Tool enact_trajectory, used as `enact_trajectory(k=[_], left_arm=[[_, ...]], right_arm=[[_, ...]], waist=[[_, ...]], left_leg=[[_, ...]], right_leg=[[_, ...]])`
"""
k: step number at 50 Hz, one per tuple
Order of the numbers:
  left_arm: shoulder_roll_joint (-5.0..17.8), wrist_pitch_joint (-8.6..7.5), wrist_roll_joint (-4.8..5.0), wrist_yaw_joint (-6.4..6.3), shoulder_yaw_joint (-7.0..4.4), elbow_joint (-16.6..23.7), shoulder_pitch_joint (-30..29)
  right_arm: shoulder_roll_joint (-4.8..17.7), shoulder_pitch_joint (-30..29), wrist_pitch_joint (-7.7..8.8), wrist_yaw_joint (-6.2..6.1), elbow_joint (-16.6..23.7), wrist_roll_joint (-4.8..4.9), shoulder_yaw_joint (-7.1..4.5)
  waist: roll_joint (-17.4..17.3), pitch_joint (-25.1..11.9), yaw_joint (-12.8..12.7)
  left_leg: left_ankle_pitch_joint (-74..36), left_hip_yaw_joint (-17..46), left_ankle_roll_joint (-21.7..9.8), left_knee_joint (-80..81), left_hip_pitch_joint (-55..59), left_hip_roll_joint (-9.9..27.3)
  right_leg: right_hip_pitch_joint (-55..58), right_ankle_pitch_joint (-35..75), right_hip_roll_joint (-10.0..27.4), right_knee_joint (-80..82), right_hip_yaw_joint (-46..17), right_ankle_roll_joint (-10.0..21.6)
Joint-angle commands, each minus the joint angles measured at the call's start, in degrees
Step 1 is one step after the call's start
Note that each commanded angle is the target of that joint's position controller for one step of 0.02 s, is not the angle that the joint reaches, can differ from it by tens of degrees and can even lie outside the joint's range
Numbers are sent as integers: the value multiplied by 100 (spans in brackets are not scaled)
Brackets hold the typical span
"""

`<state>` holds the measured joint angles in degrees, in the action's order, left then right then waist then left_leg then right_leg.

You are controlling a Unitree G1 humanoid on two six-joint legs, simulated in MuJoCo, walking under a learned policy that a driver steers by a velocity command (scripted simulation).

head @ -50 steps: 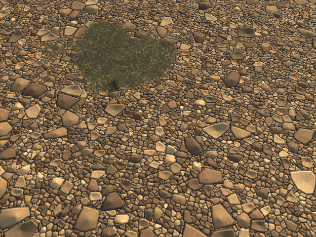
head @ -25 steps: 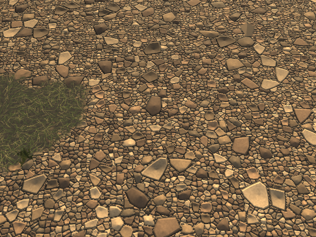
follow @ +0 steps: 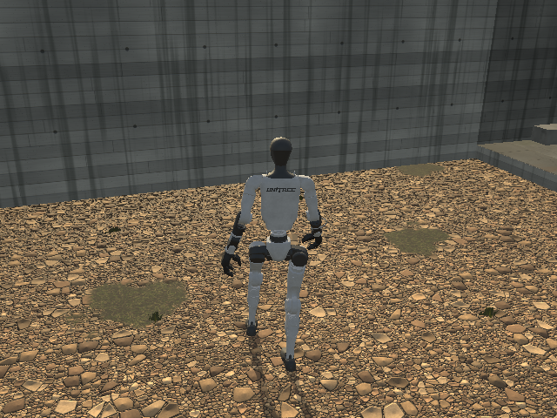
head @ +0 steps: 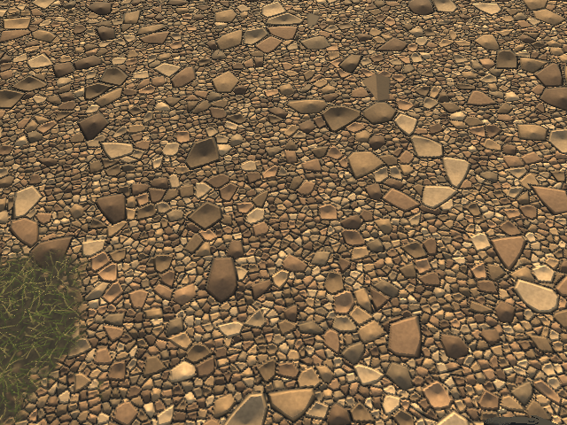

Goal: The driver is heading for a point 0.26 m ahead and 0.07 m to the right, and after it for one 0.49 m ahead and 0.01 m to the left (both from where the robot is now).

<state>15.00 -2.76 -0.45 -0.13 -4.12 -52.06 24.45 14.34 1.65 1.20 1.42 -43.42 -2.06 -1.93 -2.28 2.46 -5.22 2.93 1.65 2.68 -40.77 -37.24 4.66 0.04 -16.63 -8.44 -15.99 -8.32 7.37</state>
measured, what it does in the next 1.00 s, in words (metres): walks ahead, turning right: left foot, then right foot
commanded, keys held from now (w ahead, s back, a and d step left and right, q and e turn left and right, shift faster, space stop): w+e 0.04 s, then e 0.28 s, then no key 0.68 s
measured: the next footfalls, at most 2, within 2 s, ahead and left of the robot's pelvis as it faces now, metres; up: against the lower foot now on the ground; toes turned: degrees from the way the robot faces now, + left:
left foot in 0.12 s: +0.25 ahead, +0.13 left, +0.00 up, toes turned -6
right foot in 0.56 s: +0.23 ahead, -0.10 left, +0.00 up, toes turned -16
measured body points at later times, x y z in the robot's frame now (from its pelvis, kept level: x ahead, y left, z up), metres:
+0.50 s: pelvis +0.17 +0.03 +0.00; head +0.20 +0.02 +0.45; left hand +0.40 +0.23 -0.11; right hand +0.16 -0.25 -0.13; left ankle +0.22 +0.13 -0.74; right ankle +0.20 -0.10 -0.71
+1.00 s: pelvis +0.19 +0.01 +0.00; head +0.19 +0.02 +0.45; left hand +0.36 +0.21 -0.13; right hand +0.16 -0.25 -0.14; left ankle +0.21 +0.13 -0.74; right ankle +0.19 -0.09 -0.74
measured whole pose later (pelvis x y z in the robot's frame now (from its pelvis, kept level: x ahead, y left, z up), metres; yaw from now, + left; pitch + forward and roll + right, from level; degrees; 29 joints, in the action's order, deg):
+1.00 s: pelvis +0.19 +0.01 +0.00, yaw -18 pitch -1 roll +0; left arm 12.2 0.5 -0.6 -0.8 -0.5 -52.0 9.9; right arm 12.5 15.6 -0.9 -0.9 -52.9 -0.8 -0.9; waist 0.7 1.2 0.4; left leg 14.8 -0.7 0.0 -24.6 -8.6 0.4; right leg -12.8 -9.0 -2.7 -23.1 -0.6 2.1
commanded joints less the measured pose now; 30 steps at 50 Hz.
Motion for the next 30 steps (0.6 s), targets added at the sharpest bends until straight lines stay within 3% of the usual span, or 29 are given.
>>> enact_trajectory(k=[1, 3, 4, 5, 6, 7, 8, 9, 10, 11, 13, 16, 20, 24, 26, 27, 28, 29, 30], left_arm=[[950, -36, -48, -77, -199, 223, 339], [1062, -36, -59, -113, -226, 318, 1], [1116, -55, -51, -96, -241, 356, -130], [1115, -101, 38, -50, -240, 389, -288], [696, -152, 156, -24, -131, 614, -258], [261, -80, 357, -110, -62, 713, 650], [802, 18, -101, -148, -147, 512, 603], [721, 82, 29, -152, -171, 560, 563], [779, 180, -75, -112, -146, 530, 133], [777, 258, -102, -12, -187, 615, -190], [588, 403, -96, 113, -156, 687, -241], [460, 492, -91, 177, -115, 860, -426], [283, 536, -111, 262, 24, 1096, -915], [364, 518, -104, 245, 82, 1229, -1324], [384, 465, -119, 212, 94, 1243, -1330], [395, 406, -142, 187, 99, 1194, -1222], [524, 333, -180, 142, 95, 1189, -1174], [916, 258, -247, 69, 78, 1311, -1110], [1051, 272, -89, -15, 38, 1285, -1174]], right_arm=[[491, -840, 166, 7, 698, 46, -54], [641, -264, 229, -42, 589, 60, -93], [794, 359, 280, -112, 393, 52, -155], [932, 1152, 382, -185, 218, 18, -205], [1337, 2016, 452, -278, 176, -115, -285], [1768, 1865, 370, -254, 291, -149, -367], [1253, 1991, 247, -198, 268, 78, -266], [1049, 1462, 219, -243, 341, 67, -243], [543, 1034, 193, -244, 441, 105, -103], [391, 891, 197, -270, 449, 106, -29], [566, 1000, 229, -259, 313, 97, -64], [732, 1057, 268, -250, 248, 75, -130], [773, 1017, 214, -221, 185, 78, -145], [992, 1248, 90, -154, 74, 83, -222], [1059, 1292, -13, -150, 31, 124, -249], [1019, 1323, -70, -157, 5, 134, -240], [836, 1587, -109, -144, -52, 72, -193], [294, 1944, -150, -99, 96, -12, -59], [335, 1724, -300, -176, 113, 164, -33]], waist=[[658, 58, -34], [720, -4, 320], [684, -291, 554], [493, -705, 986], [-11, -1565, 1220], [-1331, -2386, 712], [-210, -1918, 650], [-721, -1860, 471], [-147, -1092, 464], [-441, -763, 475], [-559, -499, 383], [-479, -651, 281], [-621, -643, 326], [-707, -620, 540], [-616, -547, 521], [-434, -532, 453], [94, -585, 466], [1533, -868, 666], [1760, -834, 424]], left_leg=[[6, -121, -127, 531, -48, -301], [315, -100, -297, 1021, 982, -494], [391, -183, -401, 1189, 1841, -707], [-320, -104, -546, 1622, 3011, -505], [-1042, 992, -796, 1459, 4547, 837], [-3160, 3147, -1637, 1510, 5608, 2605], [-4742, 2686, -1427, 1096, 4929, 2174], [-3440, 2589, -1795, 1400, 4557, 2269], [-2706, 1774, -1579, 1809, 3711, 1729], [-2461, 1143, -1377, 1999, 3286, 1379], [-2929, 478, -1332, 2218, 2719, 1156], [-3027, 72, -1435, 2309, 2681, 1236], [-2436, -425, -1373, 2382, 2389, 1094], [-1602, -402, -1306, 2180, 2446, 1131], [-836, -314, -1185, 1884, 2421, 1122], [-358, -345, -996, 1596, 2241, 1012], [284, -491, -690, 1190, 1996, 807], [2480, -986, -301, -75, 1474, 309], [3313, -555, -242, -396, 1457, -261]], right_leg=[[283, 3342, 1572, -168, -1184, 538], [1, 4072, 1490, -611, -1163, 267], [-138, 4885, 1288, -1259, -1088, 87], [-527, 4815, 942, -2335, -867, -109], [-1451, 2817, 567, -3908, -569, -280], [-2849, -2103, -356, -5572, 125, -429], [-2772, -1916, 313, -5798, 8, -359], [-3086, -1477, 271, -6223, 181, -475], [-3149, -1119, 619, -5918, 331, -565], [-3104, -909, 713, -5641, 353, -628], [-2821, -681, 723, -5373, 463, -750], [-2880, -436, 718, -4998, 567, -782], [-2429, 194, 838, -3657, 725, -739], [-1885, 64, 737, -2540, 935, -686], [-1511, 122, 693, -1739, 984, -588], [-1052, 438, 652, -1076, 968, -515], [-593, 901, 1055, -429, 419, -455], [-92, 2617, 2717, -124, -1357, -234], [-816, 2948, 3008, -60, -1587, 631]])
